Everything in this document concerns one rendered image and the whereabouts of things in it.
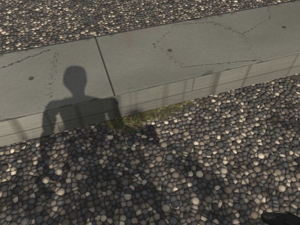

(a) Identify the right robot hand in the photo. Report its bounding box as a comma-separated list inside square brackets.
[261, 212, 300, 225]

